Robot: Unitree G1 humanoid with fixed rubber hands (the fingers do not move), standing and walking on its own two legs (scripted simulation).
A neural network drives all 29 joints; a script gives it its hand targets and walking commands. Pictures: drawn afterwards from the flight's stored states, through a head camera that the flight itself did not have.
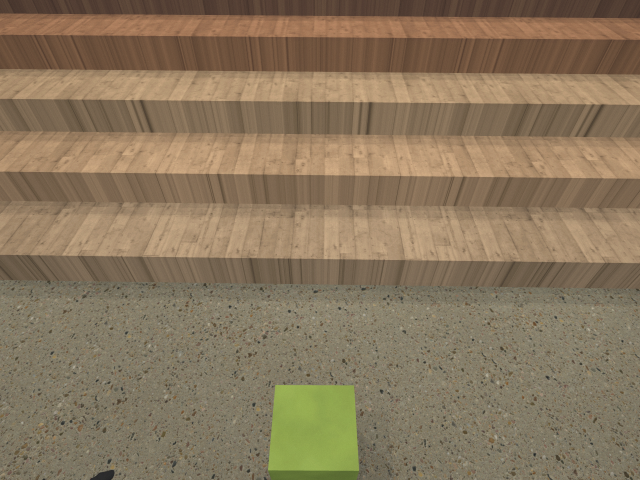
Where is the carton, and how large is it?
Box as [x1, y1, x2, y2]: [268, 385, 358, 479]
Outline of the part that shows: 275,385 268,471 271,479 356,479 358,472 353,385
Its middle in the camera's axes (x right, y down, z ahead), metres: -0.01 +0.55 +1.04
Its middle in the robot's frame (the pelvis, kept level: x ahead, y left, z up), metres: +0.38 +0.03 -0.66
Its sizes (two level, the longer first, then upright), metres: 0.210 0.200 0.250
